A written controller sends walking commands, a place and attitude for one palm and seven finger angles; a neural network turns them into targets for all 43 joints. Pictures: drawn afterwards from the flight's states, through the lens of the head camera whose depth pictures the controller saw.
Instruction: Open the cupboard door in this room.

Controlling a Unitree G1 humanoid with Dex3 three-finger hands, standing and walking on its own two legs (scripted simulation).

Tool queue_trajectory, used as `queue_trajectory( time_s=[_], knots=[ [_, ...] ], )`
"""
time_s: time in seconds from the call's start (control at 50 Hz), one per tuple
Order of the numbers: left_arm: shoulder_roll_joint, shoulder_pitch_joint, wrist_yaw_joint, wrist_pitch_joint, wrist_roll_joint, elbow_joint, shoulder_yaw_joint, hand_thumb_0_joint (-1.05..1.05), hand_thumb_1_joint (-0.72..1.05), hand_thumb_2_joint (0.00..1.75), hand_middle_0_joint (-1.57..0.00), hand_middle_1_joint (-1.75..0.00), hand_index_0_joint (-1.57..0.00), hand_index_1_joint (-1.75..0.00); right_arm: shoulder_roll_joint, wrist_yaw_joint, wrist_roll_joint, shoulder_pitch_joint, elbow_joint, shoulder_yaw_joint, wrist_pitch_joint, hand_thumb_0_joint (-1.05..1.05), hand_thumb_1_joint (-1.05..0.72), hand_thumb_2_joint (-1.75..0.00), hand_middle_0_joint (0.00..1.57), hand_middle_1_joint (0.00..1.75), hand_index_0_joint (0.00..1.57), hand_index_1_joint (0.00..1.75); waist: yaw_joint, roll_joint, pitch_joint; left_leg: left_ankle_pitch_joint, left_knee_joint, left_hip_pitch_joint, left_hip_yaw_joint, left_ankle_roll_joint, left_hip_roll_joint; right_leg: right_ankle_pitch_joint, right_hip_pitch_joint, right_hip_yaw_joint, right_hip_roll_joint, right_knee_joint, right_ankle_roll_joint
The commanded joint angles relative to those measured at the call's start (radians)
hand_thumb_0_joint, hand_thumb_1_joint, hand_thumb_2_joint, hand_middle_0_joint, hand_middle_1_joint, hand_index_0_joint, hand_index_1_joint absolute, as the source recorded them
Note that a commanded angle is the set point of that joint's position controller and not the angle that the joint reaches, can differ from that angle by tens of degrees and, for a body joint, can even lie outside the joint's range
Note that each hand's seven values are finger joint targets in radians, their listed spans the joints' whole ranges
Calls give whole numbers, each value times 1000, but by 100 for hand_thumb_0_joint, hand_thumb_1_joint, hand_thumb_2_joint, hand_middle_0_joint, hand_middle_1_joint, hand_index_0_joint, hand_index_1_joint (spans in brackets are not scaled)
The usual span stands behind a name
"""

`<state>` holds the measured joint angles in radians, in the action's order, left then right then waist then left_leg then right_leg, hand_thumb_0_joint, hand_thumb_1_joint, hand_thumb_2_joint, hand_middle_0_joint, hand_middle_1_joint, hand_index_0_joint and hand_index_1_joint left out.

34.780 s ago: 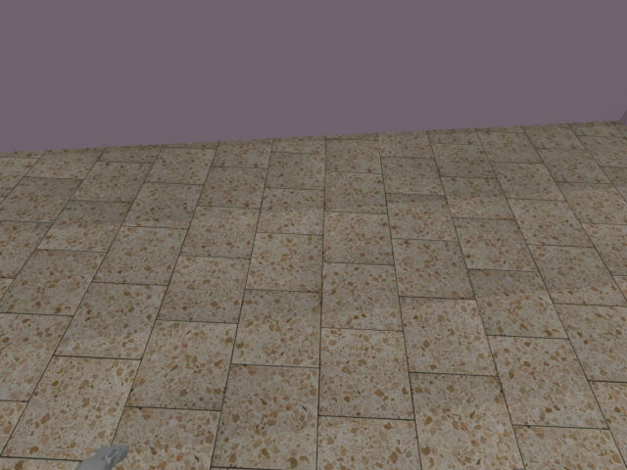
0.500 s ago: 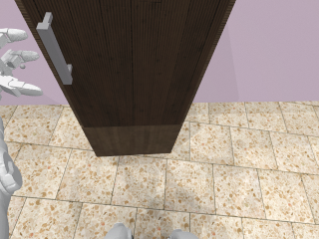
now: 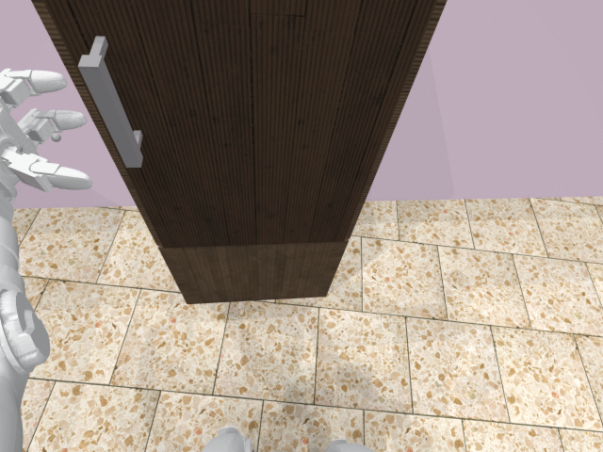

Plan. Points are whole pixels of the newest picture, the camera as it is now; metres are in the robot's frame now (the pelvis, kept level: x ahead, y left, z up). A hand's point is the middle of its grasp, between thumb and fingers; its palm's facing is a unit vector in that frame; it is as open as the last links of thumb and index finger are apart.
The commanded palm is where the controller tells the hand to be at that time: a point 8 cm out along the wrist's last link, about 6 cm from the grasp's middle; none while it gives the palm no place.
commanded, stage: move the hooked fingers beside the handle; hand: left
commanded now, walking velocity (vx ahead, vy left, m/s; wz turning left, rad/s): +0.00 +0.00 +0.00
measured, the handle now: (118, 108) +0.53 +0.21 +0.12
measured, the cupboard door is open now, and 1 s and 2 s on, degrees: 0 0 0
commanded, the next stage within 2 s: slide the fingers in behind the handle in 0.16 s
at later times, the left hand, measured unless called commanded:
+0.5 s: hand (71, 134) +0.48 +0.25 +0.13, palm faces +0.01 -1.00 +0.01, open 14.0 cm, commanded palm +0.46 +0.30 +0.12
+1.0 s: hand (100, 139) +0.47 +0.22 +0.12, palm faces +0.02 -1.00 +0.02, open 14.0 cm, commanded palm +0.45 +0.27 +0.12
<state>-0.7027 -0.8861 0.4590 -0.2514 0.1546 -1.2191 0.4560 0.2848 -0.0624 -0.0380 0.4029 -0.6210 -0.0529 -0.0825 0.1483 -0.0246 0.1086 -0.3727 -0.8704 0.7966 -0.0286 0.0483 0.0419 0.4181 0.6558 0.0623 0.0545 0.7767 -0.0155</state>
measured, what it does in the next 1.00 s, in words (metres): stands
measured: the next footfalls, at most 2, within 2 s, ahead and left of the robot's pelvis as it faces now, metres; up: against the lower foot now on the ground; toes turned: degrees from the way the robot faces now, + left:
none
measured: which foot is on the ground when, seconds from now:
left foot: down 0.00-1.00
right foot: down 0.00-1.00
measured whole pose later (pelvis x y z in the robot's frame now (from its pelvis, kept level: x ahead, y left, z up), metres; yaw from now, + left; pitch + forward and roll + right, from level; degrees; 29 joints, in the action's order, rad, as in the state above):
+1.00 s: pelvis +0.00 -0.01 +0.00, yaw +0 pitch +15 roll -3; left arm -0.56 -0.84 0.36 -0.26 0.17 -1.12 0.39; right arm 0.28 -0.04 -0.04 0.39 -0.63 -0.04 -0.07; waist 0.13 -0.03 0.11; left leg -0.37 -0.85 0.75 -0.03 0.03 0.04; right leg 0.42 0.62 0.06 0.06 0.78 -0.03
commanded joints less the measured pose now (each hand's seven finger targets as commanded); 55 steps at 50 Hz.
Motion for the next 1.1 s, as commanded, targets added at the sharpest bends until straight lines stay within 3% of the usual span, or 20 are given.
queue_trajectory(
  time_s=[0.0, 0.1, 0.18, 0.24, 0.28, 0.36, 0.4, 0.48, 0.5, 0.56, 0.6, 0.66, 0.74, 0.82, 0.84, 0.88, 0.92, 1.0, 1.02, 1.08],
  knots=[
    [-292, -450, -17, -82, 14, 267, 28, 0, -50, 30, -30, -120, -30, -120, 203, -14, 9, 135, 58, 76, 26, 0, -90, -90, 20, 30, 20, 30, 2, -184, 389, 405, 70, -513, 111, -14, 2, -299, 69, -27, 19, -76, -9],
    [-302, -457, -29, -114, 26, 292, 54, 0, -50, 30, -30, -120, -30, -120, 204, -11, 11, 133, 52, 78, 29, 0, -90, -90, 20, 30, 20, 30, -2, -180, 441, 418, 64, -541, 116, -18, 4, -305, 49, -29, 22, -72, -10],
    [-311, -409, -23, -72, 14, 204, 51, 0, -50, 30, -30, -120, -30, -120, 203, -13, 4, 127, 53, 72, 25, 0, -90, -90, 20, 30, 20, 30, -3, -127, 383, 369, 72, -454, 96, -8, -3, -317, 14, -33, 17, -82, -1],
    [-356, -402, -21, -52, -4, 171, 68, 0, -50, 30, -30, -120, -30, -120, 205, -17, 2, 129, 59, 68, 19, 0, -90, -90, 20, 30, 20, 30, -5, -121, 343, 350, 72, -402, 87, -4, -6, -323, 1, -38, 14, -83, 1],
    [-318, -441, -21, -59, -3, 213, 33, 0, -50, 30, -30, -120, -30, -120, 202, -16, 3, 129, 63, 70, 22, 0, -90, -90, 20, 30, 20, 30, 8, -144, 351, 338, 73, -423, 88, -4, -4, -308, 19, -39, 15, -86, 1],
    [-264, -416, -14, -112, 33, 310, 28, 0, -50, 30, -30, -120, -30, -120, 197, -8, 10, 131, 58, 80, 27, 0, -90, -90, 20, 30, 20, 30, -6, -202, 454, 444, 59, -553, 102, -18, 3, -344, 29, -31, 25, -77, -8],
    [-224, -413, -6, -108, 56, 288, 11, 0, -50, 30, -30, -120, -30, -120, 195, -6, 8, 130, 51, 79, 27, 0, -90, -90, 20, 30, 20, 30, 6, -146, 425, 424, 61, -521, 96, -9, 0, -355, 12, -31, 26, -83, -6],
    [-239, -394, -17, -48, 39, 218, 13, 0, -50, 30, -30, -120, -30, -120, 198, -7, 1, 125, 50, 78, 25, 0, -90, -90, 20, 30, 20, 30, 1, -104, 350, 340, 78, -426, 82, 1, -8, -326, -1, -38, 16, -96, 3],
    [-266, -404, -29, -51, 30, 244, 31, 0, -50, 30, -30, -120, -30, -120, 198, -8, 4, 125, 53, 77, 24, 0, -90, -90, 20, 30, 20, 30, -11, -143, 357, 359, 75, -432, 83, -1, -11, -337, -6, -39, 14, -88, -4],
    [-257, -396, -63, -68, 15, 286, 32, 0, -50, 30, -30, -120, -30, -120, 188, -3, 7, 121, 61, 78, 26, 0, -90, -90, 20, 30, 20, 30, -16, -156, 388, 387, 73, -468, 85, -7, -7, -346, -6, -38, 15, -85, -2],
    [-236, -437, -77, -93, 20, 329, 20, 0, -50, 30, -30, -120, -30, -120, 186, 0, 10, 119, 60, 77, 30, 0, -90, -90, 20, 30, 20, 30, -2, -148, 395, 391, 68, -474, 85, -5, -6, -352, -9, -40, 19, -80, -3],
    [-259, -401, -81, -111, 26, 322, 56, 0, -50, 30, -30, -120, -30, -120, 188, 2, 8, 116, 59, 81, 31, 0, -90, -90, 20, 30, 20, 30, -14, -136, 429, 404, 67, -479, 80, -6, -6, -380, -41, -45, 19, -77, -1],
    [-212, -381, -68, -82, 19, 264, 9, 0, -50, 30, -30, -120, -30, -120, 184, 2, 4, 106, 59, 77, 29, 0, -90, -90, 20, 30, 20, 30, -10, -128, 372, 369, 73, -439, 72, -3, -11, -372, -39, -44, 15, -82, 1],
    [-153, -383, -74, -81, 27, 332, -24, 0, -50, 30, -30, -120, -30, -120, 178, 6, 5, 103, 67, 82, 33, 0, -90, -90, 20, 30, 20, 30, -16, -165, 412, 415, 72, -506, 80, -7, -8, -380, -23, -38, 16, -81, -3],
    [-151, -379, -78, -83, 33, 346, -19, 0, -50, 30, -30, -120, -30, -120, 178, 7, 6, 102, 66, 84, 34, 0, -90, -90, 20, 30, 20, 30, -14, -147, 423, 414, 71, -512, 80, -7, -7, -380, -28, -38, 17, -83, -2],
    [-122, -365, -85, -77, 45, 315, -30, 0, -50, 30, -30, -120, -30, -120, 176, 7, 3, 98, 63, 82, 34, 0, -90, -90, 20, 30, 20, 30, -7, -100, 372, 384, 79, -479, 78, -4, -8, -368, -29, -37, 18, -92, 0],
    [-117, -417, -96, -79, 43, 311, -39, 0, -50, 30, -30, -120, -30, -120, 178, 6, 3, 98, 55, 82, 36, 0, -90, -90, 20, 30, 20, 30, 4, -92, 348, 354, 84, -459, 81, -3, -9, -352, -22, -38, 15, -92, 1],
    [-140, -419, -131, -88, 25, 331, -17, 0, -50, 30, -30, -120, -30, -120, 178, 8, 9, 102, 51, 82, 41, 0, -90, -90, 20, 30, 20, 30, -8, -109, 374, 368, 79, -471, 83, -3, -13, -352, -31, -42, 12, -86, -4],
    [-130, -419, -137, -93, 18, 340, -23, 0, -50, 30, -30, -120, -30, -120, 173, 10, 8, 98, 52, 83, 43, 0, -90, -90, 20, 30, 20, 30, -11, -134, 393, 375, 80, -485, 81, -7, -12, -356, -28, -42, 11, -83, -3],
    [-103, -397, -148, -99, 17, 333, -35, 0, -50, 30, -30, -120, -30, -120, 169, 13, 9, 92, 56, 82, 47, 0, -90, -90, 20, 30, 20, 30, -12, -105, 387, 354, 82, -475, 78, -7, -12, -348, -38, -42, 12, -86, -1]
  ],
)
